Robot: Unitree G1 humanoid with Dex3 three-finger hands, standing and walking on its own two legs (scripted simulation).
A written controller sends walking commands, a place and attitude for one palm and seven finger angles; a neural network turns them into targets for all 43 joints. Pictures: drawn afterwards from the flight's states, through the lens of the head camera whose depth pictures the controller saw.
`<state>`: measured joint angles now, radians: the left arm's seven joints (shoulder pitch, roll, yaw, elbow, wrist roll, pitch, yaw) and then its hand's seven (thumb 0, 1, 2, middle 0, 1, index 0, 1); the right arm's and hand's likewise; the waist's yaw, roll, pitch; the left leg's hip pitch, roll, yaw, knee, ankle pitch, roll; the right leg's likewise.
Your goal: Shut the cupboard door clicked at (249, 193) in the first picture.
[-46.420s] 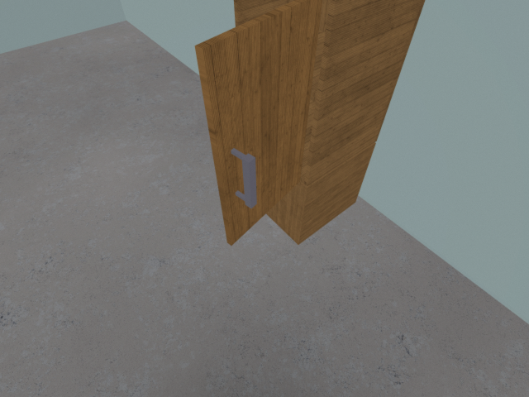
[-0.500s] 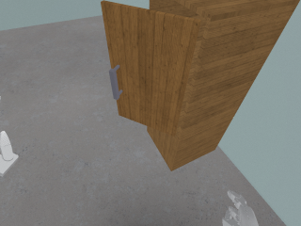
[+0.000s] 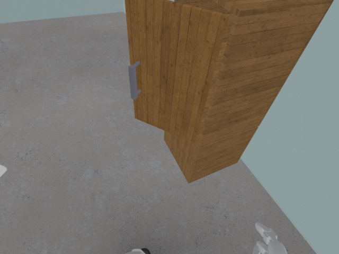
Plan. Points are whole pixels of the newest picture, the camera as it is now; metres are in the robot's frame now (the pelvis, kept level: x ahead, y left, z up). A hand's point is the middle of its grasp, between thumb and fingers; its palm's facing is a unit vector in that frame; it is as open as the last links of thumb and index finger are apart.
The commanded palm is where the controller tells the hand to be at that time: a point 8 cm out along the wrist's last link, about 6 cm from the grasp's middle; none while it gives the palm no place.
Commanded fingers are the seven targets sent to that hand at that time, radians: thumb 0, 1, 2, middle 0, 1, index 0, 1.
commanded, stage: step back with the hand held close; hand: left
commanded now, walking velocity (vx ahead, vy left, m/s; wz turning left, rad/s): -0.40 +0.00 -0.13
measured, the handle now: (135, 80) +0.78 +0.17 -0.06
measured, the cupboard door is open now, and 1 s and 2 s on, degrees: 39 39 39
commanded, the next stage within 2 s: stop stepping back and stand still in 0.16 s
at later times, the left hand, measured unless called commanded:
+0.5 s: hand out of the picture +0.17 +0.31 +0.17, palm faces +0.38 -0.83 -0.39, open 7.4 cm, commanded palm +0.10 +0.33 +0.19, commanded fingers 0.00 0.90 0.90 -0.20 -0.30 -0.20 -0.30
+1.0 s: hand out of the picture +0.14 +0.33 +0.18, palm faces +0.36 -0.85 -0.38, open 7.4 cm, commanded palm +0.08 +0.37 +0.19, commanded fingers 0.00 0.90 0.90 -0.20 -0.30 -0.20 -0.30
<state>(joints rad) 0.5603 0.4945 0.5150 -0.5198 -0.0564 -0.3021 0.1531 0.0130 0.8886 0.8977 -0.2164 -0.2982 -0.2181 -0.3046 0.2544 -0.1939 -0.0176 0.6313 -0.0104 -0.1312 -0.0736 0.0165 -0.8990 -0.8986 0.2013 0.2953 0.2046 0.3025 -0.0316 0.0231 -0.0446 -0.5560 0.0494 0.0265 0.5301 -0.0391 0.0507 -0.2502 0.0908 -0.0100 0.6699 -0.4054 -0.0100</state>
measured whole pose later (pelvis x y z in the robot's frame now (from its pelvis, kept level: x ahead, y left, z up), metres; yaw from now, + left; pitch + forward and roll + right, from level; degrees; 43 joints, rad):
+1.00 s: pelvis -0.09 +0.08 +0.01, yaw -5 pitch -1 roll -2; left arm 0.49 0.41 0.42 -0.47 -0.07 -0.13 0.15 0.02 0.89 0.90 -0.21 -0.30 -0.21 -0.30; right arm 0.26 -0.18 0.01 0.62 -0.02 -0.09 -0.07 0.02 -0.90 -0.90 0.20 0.30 0.21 0.30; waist -0.03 -0.01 -0.03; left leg -0.40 -0.06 0.12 0.41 -0.15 -0.02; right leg -0.15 0.08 -0.04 0.48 -0.42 -0.07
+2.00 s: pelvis -0.10 +0.09 +0.02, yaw -5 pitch -1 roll -1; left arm 0.34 0.20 0.01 1.08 0.01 0.03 0.00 0.01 0.96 0.90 -0.21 -0.30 -0.21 -0.30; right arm 0.30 -0.22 0.01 1.08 -0.02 0.03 -0.02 0.01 -0.90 -0.90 0.20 0.29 0.20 0.30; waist 0.00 -0.03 0.06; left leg -0.30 -0.01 0.00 0.47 -0.14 0.03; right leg -0.14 0.05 -0.05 0.43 -0.27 -0.04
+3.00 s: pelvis -0.08 +0.11 +0.02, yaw -7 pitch -2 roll +0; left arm 0.28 0.21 0.02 1.14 0.01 0.00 0.02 0.00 0.91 0.90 -0.20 -0.30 -0.20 -0.30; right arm 0.23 -0.21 0.00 1.13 -0.02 0.00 -0.03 0.01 -0.90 -0.90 0.20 0.29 0.20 0.30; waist -0.01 0.00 0.05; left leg -0.22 -0.04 0.03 0.38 -0.13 0.05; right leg -0.08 0.02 -0.01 0.37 -0.26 -0.01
